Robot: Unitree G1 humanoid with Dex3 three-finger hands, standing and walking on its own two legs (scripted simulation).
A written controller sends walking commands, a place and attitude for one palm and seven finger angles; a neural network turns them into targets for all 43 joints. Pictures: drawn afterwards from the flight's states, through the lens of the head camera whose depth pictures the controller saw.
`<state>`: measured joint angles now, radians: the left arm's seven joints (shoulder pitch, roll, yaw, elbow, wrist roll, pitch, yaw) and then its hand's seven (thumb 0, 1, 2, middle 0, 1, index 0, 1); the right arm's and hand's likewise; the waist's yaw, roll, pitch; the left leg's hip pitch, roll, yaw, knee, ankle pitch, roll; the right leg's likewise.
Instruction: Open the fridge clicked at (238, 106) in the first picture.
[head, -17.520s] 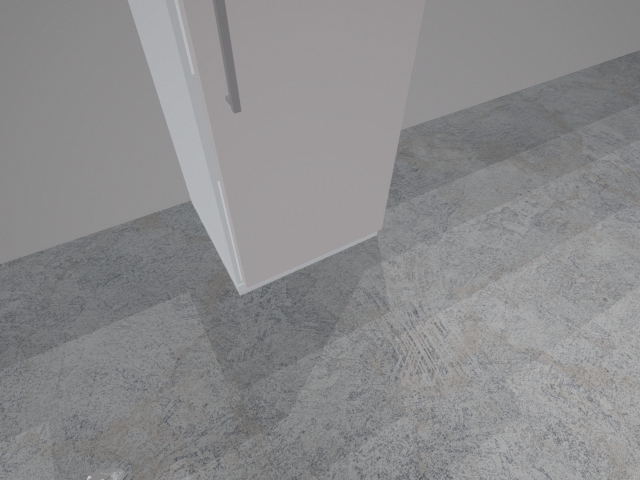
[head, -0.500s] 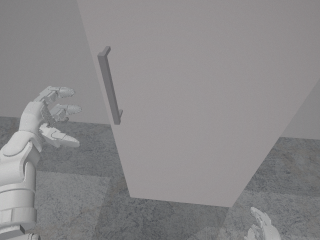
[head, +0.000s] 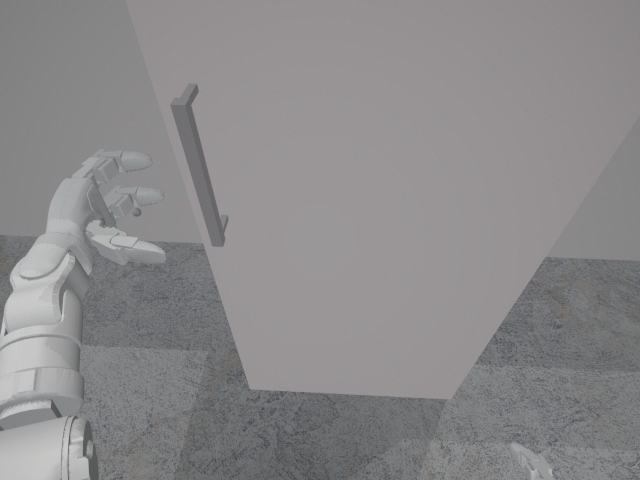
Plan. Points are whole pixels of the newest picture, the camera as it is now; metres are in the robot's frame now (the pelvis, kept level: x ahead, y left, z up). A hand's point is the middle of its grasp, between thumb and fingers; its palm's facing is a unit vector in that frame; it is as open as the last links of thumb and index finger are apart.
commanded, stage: move the hooked fingers beside the handle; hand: left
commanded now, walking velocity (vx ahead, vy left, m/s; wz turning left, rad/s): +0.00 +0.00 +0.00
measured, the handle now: (206, 174) +0.47 +0.18 +0.15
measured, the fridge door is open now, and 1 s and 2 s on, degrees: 0 0 0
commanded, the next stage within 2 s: feel for the door with the fingertips in 1.08 s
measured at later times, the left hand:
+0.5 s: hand (161, 193) +0.41 +0.22 +0.16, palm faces +0.04 -1.00 -0.02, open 14.0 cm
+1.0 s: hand (155, 200) +0.40 +0.22 +0.16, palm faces +0.07 -1.00 -0.02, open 14.0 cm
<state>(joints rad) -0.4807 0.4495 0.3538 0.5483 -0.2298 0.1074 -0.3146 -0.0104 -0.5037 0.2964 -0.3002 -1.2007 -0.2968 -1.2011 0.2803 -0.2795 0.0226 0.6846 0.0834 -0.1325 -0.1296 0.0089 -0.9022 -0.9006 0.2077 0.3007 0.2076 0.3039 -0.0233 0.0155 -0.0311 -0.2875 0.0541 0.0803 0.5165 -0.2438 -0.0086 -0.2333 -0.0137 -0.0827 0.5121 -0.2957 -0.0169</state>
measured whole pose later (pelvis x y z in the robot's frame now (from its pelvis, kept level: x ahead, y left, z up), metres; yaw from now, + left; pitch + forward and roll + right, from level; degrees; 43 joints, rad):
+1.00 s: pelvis +0.00 -0.01 +0.00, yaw +0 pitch +2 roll +0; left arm -0.59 0.44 0.32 0.68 -0.19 0.07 -0.26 -0.01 -0.50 0.30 -0.30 -1.20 -0.30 -1.20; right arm 0.24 -0.27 0.03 0.67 0.08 -0.10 -0.12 0.01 -0.90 -0.90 0.21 0.30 0.21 0.30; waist -0.03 0.02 -0.04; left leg -0.30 0.06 0.07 0.51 -0.24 -0.02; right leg -0.25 -0.01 -0.09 0.52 -0.30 -0.03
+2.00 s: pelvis +0.01 +0.00 +0.00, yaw +0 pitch +3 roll +0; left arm -0.64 0.37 0.27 0.69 -0.18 0.05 -0.21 -0.01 -0.50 0.30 -0.30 -1.20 -0.31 -1.22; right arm 0.28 -0.26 0.02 0.71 0.07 -0.09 -0.10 0.01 -0.90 -0.90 0.21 0.30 0.21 0.30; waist -0.03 0.02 -0.04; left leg -0.32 0.05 0.07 0.53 -0.25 0.00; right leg -0.26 -0.02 -0.08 0.51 -0.30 -0.01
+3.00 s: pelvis +0.00 +0.00 +0.00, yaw +0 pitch +1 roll +0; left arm -0.60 0.29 0.21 0.62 -0.17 0.08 -0.13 -0.01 -0.50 0.30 -0.30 -1.20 -0.30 -1.20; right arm 0.27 -0.25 0.02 0.71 0.07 -0.08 -0.09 0.01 -0.90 -0.90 0.21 0.30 0.21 0.30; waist -0.03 0.03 -0.04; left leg -0.28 0.05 0.07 0.50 -0.24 -0.01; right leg -0.23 -0.01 -0.08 0.49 -0.29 -0.02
